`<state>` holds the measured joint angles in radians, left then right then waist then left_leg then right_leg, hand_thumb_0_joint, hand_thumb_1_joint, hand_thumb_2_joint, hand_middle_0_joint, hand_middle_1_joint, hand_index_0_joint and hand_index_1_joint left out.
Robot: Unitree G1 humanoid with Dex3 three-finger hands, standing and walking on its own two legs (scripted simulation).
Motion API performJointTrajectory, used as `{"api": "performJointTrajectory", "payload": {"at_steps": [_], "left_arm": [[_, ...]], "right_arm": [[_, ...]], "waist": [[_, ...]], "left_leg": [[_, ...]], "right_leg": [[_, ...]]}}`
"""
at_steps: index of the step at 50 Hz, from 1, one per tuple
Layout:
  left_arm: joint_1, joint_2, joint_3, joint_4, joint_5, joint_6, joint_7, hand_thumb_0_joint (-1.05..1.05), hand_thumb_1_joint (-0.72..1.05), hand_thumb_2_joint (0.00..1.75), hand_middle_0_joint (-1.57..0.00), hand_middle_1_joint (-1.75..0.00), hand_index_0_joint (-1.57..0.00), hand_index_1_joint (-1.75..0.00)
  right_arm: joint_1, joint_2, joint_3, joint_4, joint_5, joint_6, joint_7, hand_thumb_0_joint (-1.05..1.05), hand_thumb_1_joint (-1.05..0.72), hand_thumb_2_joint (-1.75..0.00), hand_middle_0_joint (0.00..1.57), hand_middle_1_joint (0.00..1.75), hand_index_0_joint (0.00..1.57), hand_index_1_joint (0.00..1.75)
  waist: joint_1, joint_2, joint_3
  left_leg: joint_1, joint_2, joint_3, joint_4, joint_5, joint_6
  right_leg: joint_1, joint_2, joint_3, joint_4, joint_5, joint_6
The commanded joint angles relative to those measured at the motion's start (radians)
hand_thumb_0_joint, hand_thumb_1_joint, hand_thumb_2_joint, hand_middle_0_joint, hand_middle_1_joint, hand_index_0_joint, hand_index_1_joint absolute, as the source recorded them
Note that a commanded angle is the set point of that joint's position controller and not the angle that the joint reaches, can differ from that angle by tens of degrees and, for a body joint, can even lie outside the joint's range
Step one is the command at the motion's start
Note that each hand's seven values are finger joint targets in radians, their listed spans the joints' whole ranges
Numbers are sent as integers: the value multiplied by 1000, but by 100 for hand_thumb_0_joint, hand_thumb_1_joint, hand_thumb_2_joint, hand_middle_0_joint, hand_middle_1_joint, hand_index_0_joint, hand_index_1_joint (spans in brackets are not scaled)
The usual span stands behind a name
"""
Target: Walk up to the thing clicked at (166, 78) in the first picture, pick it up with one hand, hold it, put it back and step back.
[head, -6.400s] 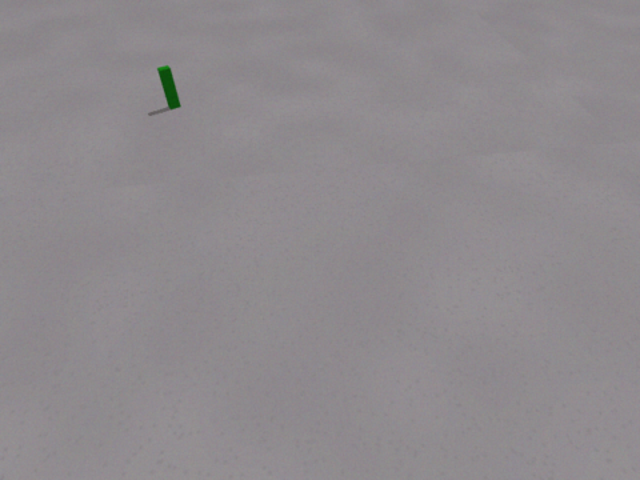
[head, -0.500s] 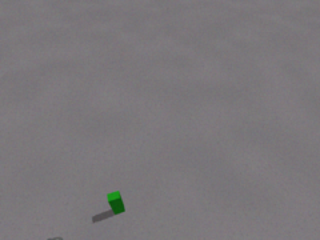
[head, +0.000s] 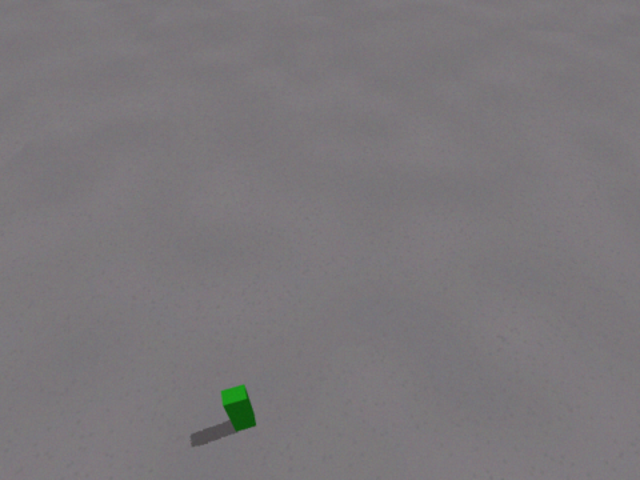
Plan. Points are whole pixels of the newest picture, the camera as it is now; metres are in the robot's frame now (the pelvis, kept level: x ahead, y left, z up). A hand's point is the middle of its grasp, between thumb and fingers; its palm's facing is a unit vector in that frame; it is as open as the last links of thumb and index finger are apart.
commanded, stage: walk up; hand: left
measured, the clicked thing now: (239, 409) +0.42 +0.21 -0.67
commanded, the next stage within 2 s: stand in 0.10 s
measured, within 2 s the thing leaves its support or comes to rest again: neither
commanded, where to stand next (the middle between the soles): +0.10 +0.00 m, yaw +0 degrees
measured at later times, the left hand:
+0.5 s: hand out of the picture +0.10 +0.25 -0.15, palm faces -0.01 -0.94 -0.34, open 7.4 cm
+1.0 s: hand out of the picture +0.11 +0.24 -0.15, palm faces +0.00 -0.94 -0.34, open 7.4 cm
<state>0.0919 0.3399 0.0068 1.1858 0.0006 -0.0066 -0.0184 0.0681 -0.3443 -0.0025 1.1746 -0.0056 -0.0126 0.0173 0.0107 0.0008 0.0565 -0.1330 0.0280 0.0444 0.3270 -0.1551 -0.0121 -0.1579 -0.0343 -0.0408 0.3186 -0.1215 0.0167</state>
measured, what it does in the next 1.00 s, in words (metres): stands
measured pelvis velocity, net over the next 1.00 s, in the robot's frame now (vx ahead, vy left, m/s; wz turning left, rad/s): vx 0.03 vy -0.01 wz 0.02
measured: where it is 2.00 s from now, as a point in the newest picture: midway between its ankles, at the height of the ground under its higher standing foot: outside the picture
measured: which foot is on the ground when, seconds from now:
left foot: down 0.00-1.00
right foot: down 0.00-1.00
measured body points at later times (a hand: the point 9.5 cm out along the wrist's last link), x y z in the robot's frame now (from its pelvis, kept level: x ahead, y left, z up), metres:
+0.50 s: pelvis +0.02 +0.00 +0.00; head +0.03 -0.01 +0.45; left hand +0.10 +0.30 -0.13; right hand +0.10 -0.30 -0.14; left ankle +0.02 +0.13 -0.75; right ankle +0.03 -0.13 -0.75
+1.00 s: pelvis +0.03 -0.01 +0.00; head +0.04 -0.01 +0.45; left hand +0.11 +0.29 -0.13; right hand +0.12 -0.31 -0.13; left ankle +0.02 +0.13 -0.75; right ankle +0.03 -0.13 -0.75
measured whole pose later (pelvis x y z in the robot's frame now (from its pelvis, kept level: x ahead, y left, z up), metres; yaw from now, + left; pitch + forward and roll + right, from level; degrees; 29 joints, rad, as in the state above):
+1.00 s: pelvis +0.03 -0.01 +0.00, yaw +1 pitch -2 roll +0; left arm 0.08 0.34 0.00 1.16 0.00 -0.01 -0.01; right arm 0.09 -0.35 0.00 1.15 -0.01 -0.01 0.01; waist 0.00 0.01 0.04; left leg -0.09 0.04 0.02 0.30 -0.19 -0.03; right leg -0.11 -0.02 -0.07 0.31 -0.17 0.00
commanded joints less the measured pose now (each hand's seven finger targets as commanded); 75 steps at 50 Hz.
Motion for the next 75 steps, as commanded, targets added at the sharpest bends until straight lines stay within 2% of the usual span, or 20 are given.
{"api": "performJointTrajectory", "payload": {"at_steps": [1,4,5,7,16,24,26,31,35,39,44,49,51,52,55,59,61,64,73,75], "left_arm": [[-45,205,38,-64,2,-20,13,0,90,90,-20,-30,-20,-30],[-56,208,41,-68,4,-19,14,0,90,90,-20,-30,-20,-30],[-41,222,38,-70,12,-18,19,0,90,90,-20,-30,-20,-30],[-39,216,38,-70,13,-18,19,0,90,90,-20,-30,-20,-30],[-44,219,37,-86,10,-25,22,0,90,90,-20,-30,-20,-30],[-52,217,32,-88,7,-26,24,0,90,90,-20,-30,-20,-30],[-58,226,36,-88,7,-26,25,0,90,90,-20,-30,-20,-30],[-52,220,35,-85,6,-26,26,0,90,90,-20,-30,-20,-30],[-53,221,37,-87,8,-27,26,0,90,90,-20,-30,-20,-30],[-55,225,38,-84,6,-25,26,0,90,90,-20,-30,-20,-30],[-53,225,39,-84,8,-26,26,0,90,90,-20,-30,-20,-30],[-51,221,37,-86,8,-25,27,0,90,90,-20,-30,-20,-30],[-54,227,37,-89,8,-27,28,0,90,90,-20,-30,-20,-30],[-49,226,37,-89,7,-27,28,0,90,90,-20,-30,-20,-30],[-54,229,38,-88,7,-26,29,0,90,90,-20,-30,-20,-30],[-47,226,38,-90,6,-27,28,0,90,90,-20,-30,-20,-30],[-45,225,37,-91,6,-25,28,0,90,90,-20,-30,-20,-30],[-43,223,36,-91,8,-24,28,0,90,90,-20,-30,-20,-30],[-40,223,34,-93,7,-24,28,0,90,90,-20,-30,-20,-30],[-43,230,36,-95,9,-25,29,0,90,90,-20,-30,-20,-30]], "right_arm": [[-52,-219,-35,-61,0,-23,-18,0,-90,-90,20,30,20,30],[-44,-219,-36,-59,-1,-22,-19,0,-90,-90,20,30,20,30],[-46,-214,-38,-72,-8,-18,-20,0,-90,-90,20,30,20,30],[-46,-218,-39,-72,-9,-18,-20,0,-90,-90,20,30,20,30],[-28,-220,-37,-77,-6,-24,-21,0,-90,-90,20,30,20,30],[-28,-222,-35,-74,-4,-19,-21,0,-90,-90,20,30,20,30],[-24,-218,-34,-75,-6,-19,-22,0,-90,-90,20,30,20,30],[-35,-221,-33,-79,-3,-16,-23,0,-90,-90,20,30,20,30],[-27,-219,-29,-80,-4,-18,-23,0,-90,-90,20,30,20,30],[-28,-218,-28,-83,-3,-16,-23,0,-90,-90,20,30,20,30],[-22,-220,-27,-85,-3,-17,-25,0,-90,-90,20,30,20,30],[-28,-221,-30,-88,-4,-15,-25,0,-90,-90,20,30,20,30],[-19,-219,-29,-87,-4,-15,-25,0,-90,-90,20,30,20,30],[-17,-219,-29,-87,-4,-15,-25,0,-90,-90,20,30,20,30],[-20,-217,-28,-89,-4,-12,-25,0,-90,-90,20,30,20,30],[-14,-218,-27,-90,-6,-16,-26,0,-90,-90,20,30,20,30],[-20,-219,-27,-89,-4,-17,-27,0,-90,-90,20,30,20,30],[-12,-218,-26,-89,-5,-16,-27,0,-90,-90,20,30,20,30],[-14,-219,-28,-90,-4,-16,-27,0,-90,-90,20,30,20,30],[-7,-216,-29,-91,-6,-15,-26,0,-90,-90,20,30,20,30]], "waist": [[1,0,-100],[-4,-3,-92],[-9,8,-116],[-5,19,-95],[-10,-2,-116],[-13,-9,-100],[-14,-13,-112],[-9,-10,-110],[-11,5,-117],[-12,-1,-101],[-12,-2,-112],[-10,3,-96],[-14,1,-112],[-13,7,-109],[-13,0,-102],[-12,2,-119],[-9,12,-101],[-10,7,-108],[-9,5,-88],[-12,-14,-100]], "left_leg": [[3,113,-112,-77,-5,30],[-17,113,-115,-86,-12,28],[-1,112,-116,-88,-21,20],[-39,109,-121,-100,-85,20],[3,117,-114,-68,89,22],[13,111,-112,-64,104,16],[15,115,-110,-60,131,19],[23,115,-110,-58,120,19],[29,117,-106,-53,151,16],[27,114,-108,-62,112,16],[33,116,-105,-58,143,16],[32,117,-109,-56,133,15],[36,120,-106,-50,163,17],[32,116,-105,-54,140,15],[30,118,-107,-54,130,19],[40,121,-105,-55,175,17],[37,119,-107,-64,158,14],[38,122,-103,-60,164,19],[35,118,-107,-71,133,17],[40,121,-107,-67,145,21]], "right_leg": [[24,-109,106,-54,11,-22],[40,-110,104,-52,15,-21],[35,-106,96,-46,-31,-23],[40,-105,97,-45,-47,-25],[64,-121,94,-33,59,-28],[58,-117,86,-51,60,-22],[81,-125,89,-43,106,-28],[75,-119,79,-52,88,-23],[91,-125,81,-47,143,-25],[76,-117,80,-56,82,-22],[96,-122,82,-54,134,-26],[76,-114,76,-58,88,-25],[92,-122,79,-54,144,-27],[87,-118,79,-59,113,-25],[90,-120,78,-56,115,-27],[101,-122,77,-47,159,-29],[88,-117,75,-50,124,-28],[98,-123,79,-51,147,-30],[81,-118,75,-57,96,-26],[92,-120,74,-53,115,-30]]}}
